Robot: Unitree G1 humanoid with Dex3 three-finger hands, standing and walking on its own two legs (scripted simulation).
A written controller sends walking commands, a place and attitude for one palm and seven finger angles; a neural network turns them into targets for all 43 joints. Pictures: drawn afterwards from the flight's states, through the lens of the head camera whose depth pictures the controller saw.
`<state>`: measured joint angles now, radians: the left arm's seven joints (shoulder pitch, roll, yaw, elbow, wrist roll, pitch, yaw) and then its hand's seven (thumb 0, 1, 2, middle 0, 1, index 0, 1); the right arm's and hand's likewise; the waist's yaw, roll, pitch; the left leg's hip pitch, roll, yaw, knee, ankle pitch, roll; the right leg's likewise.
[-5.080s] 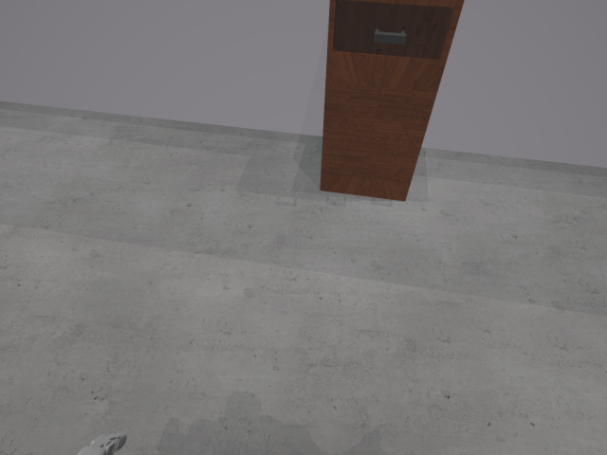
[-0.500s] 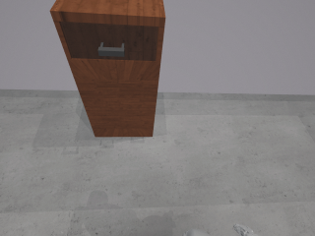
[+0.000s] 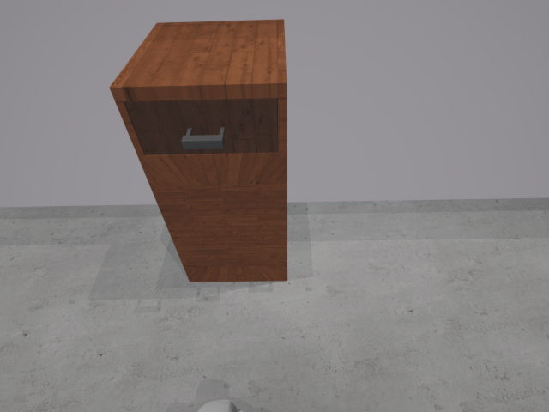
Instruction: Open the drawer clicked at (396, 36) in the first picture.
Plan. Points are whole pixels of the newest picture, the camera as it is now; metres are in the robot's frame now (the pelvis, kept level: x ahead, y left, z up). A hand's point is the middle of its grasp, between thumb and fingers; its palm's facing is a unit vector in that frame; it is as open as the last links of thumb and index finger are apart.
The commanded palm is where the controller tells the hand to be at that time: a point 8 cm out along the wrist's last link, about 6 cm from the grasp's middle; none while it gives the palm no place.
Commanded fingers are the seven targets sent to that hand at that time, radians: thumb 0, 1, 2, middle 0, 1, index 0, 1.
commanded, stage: take the last steps up to it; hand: left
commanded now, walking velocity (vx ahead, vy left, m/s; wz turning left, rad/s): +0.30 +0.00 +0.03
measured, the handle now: (204, 136) +0.75 +0.22 -0.01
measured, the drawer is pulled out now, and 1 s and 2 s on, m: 0.00 0.00 0.00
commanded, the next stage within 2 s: come to a stop and stand still in 0.48 s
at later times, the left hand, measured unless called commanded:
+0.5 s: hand (146, 397) +0.19 +0.25 -0.18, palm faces +0.03 -0.98 -0.18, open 7.3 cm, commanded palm none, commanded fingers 0.00 0.90 0.90 -0.20 -0.30 -0.20 -0.30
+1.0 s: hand (178, 334) +0.30 +0.22 -0.18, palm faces +0.02 -0.97 -0.24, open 7.2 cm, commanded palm none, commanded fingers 0.00 0.90 0.90 -0.20 -0.30 -0.20 -0.30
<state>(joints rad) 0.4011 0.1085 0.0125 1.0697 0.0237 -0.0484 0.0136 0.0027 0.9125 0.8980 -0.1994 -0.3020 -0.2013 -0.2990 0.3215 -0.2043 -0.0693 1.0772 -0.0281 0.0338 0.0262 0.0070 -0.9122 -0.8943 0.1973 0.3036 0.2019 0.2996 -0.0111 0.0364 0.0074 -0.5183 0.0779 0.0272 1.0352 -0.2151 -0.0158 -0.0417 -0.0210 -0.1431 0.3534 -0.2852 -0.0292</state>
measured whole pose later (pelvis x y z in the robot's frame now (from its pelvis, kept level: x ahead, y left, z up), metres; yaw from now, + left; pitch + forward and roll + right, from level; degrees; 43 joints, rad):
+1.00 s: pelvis +0.20 +0.04 -0.02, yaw +0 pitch -1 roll +1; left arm 0.10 0.15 0.04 0.98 0.04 0.02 0.04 -0.01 0.93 0.90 -0.20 -0.30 -0.21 -0.30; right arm 0.22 -0.18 -0.07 1.04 -0.01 0.06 -0.01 0.00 -0.91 -0.89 0.20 0.30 0.20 0.30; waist -0.01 0.01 0.11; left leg -0.38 0.02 0.03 0.97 -0.49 -0.04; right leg -0.38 -0.08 -0.13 0.51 -0.12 -0.02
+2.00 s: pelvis +0.18 +0.00 +0.00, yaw -1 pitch -1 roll +0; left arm 0.29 0.12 0.00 1.15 0.01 -0.01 0.04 0.01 0.94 0.90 -0.20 -0.30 -0.20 -0.30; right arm 0.28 -0.14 -0.01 1.16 -0.01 0.02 -0.04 0.00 -0.91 -0.89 0.20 0.30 0.20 0.30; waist -0.01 0.04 0.03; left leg -0.15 0.11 0.02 0.41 -0.24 -0.07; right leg -0.12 0.06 -0.10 0.41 -0.28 -0.09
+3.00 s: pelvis +0.14 +0.10 -0.01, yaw -3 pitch -2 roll +0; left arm 0.34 0.18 0.00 1.06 0.04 0.03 0.02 0.00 0.91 0.90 -0.20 -0.30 -0.20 -0.30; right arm 0.32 -0.17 -0.01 1.07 -0.02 0.02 -0.01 0.00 -0.91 -0.89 0.20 0.30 0.21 0.30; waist -0.01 -0.01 0.01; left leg -0.21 -0.03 0.09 0.44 -0.21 0.07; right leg -0.22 -0.08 -0.02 0.50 -0.30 0.02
